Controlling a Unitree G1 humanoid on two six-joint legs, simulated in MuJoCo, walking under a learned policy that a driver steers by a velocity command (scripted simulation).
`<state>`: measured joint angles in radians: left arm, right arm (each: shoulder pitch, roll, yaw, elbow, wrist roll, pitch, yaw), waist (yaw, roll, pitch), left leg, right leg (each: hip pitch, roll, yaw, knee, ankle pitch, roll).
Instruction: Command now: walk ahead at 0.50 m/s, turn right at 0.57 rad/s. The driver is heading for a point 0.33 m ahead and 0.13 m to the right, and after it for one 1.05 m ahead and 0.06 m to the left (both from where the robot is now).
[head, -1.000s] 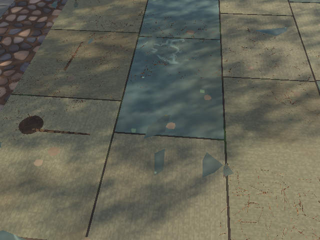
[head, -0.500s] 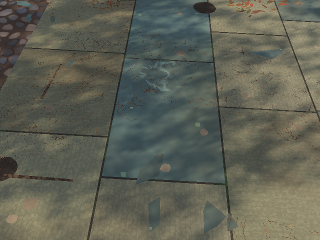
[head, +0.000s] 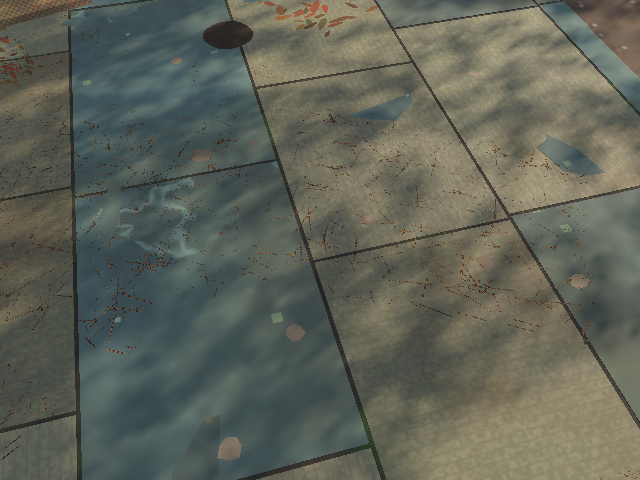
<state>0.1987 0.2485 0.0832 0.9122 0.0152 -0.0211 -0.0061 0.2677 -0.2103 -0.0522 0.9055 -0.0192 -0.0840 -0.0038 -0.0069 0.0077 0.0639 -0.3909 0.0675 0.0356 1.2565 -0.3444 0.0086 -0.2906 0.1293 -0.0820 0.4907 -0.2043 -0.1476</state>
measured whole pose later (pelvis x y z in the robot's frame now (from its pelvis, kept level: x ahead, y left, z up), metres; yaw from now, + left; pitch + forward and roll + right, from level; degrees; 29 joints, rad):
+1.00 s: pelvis +0.50 -0.09 +0.01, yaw -19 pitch +1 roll +1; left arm 0.11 0.21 0.01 0.75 0.04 -0.07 -0.01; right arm 0.41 -0.25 -0.05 0.90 0.00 -0.04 0.02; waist -0.06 0.01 0.03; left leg -0.30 0.02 0.01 1.01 -0.41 0.06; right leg -0.35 -0.02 -0.08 0.52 -0.20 -0.05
